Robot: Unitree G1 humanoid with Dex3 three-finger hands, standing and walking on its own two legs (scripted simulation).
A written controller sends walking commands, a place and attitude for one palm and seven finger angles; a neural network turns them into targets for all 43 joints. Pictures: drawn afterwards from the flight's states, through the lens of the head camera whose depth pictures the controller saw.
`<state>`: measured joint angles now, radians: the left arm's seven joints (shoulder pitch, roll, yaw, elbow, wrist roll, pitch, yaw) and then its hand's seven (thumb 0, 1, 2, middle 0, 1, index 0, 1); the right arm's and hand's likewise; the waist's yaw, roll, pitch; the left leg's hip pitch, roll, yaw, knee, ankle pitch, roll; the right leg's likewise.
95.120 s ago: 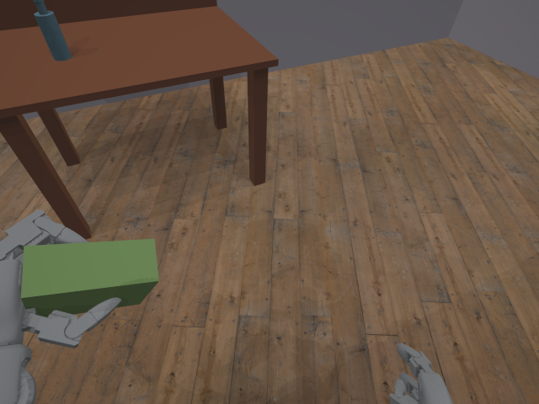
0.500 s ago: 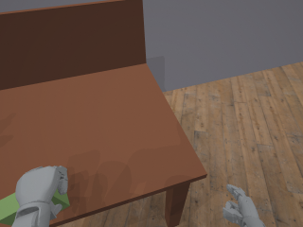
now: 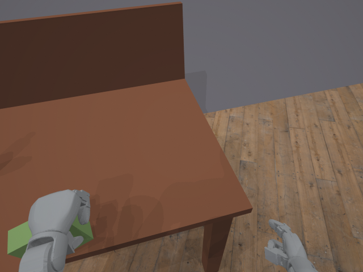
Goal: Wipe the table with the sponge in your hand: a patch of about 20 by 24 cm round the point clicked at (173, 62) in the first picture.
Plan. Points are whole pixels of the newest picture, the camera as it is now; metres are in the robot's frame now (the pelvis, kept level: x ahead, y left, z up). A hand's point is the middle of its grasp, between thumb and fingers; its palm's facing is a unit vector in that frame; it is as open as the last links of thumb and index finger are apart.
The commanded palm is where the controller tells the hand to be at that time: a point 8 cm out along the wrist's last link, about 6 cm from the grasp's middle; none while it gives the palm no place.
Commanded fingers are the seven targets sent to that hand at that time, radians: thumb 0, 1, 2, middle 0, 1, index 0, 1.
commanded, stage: lift the sponge slowly off the table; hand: left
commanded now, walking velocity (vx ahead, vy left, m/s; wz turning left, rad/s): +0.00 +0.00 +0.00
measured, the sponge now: (59, 237) +0.16 +0.32 -0.01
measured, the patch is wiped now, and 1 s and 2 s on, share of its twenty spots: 1.00 1.00 1.00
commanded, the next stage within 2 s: bring the sponge back beside the body in 1.02 s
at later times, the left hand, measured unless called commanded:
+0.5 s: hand (59, 215) +0.18 +0.29 +0.06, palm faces -0.03 -0.12 -0.99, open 6.7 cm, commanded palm +0.16 +0.29 +0.14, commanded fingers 0.00 0.10 1.30 -1.20 -1.60 -1.20 -1.60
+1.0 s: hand (52, 202) +0.19 +0.30 +0.10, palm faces +0.01 -0.11 -0.99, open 6.7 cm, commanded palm +0.16 +0.30 +0.16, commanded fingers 0.00 0.10 1.30 -1.20 -1.60 -1.20 -1.60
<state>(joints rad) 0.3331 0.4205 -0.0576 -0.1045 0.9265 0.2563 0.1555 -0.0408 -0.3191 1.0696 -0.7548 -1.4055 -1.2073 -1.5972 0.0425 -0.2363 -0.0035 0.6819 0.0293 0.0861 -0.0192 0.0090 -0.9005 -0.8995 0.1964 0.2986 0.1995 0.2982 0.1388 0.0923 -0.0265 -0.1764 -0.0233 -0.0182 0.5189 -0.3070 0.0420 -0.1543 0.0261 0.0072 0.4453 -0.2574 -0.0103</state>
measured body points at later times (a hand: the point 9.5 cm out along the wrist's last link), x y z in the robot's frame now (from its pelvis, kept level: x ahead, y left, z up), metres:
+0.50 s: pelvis -0.01 -0.02 +0.00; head -0.02 -0.04 +0.45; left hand +0.17 +0.29 +0.12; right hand +0.24 -0.23 -0.08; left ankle -0.02 +0.09 -0.74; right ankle -0.01 -0.13 -0.74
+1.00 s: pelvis +0.00 -0.01 +0.01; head -0.02 -0.04 +0.45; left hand +0.18 +0.30 +0.15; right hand +0.25 -0.22 -0.07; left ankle -0.02 +0.09 -0.74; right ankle -0.01 -0.13 -0.74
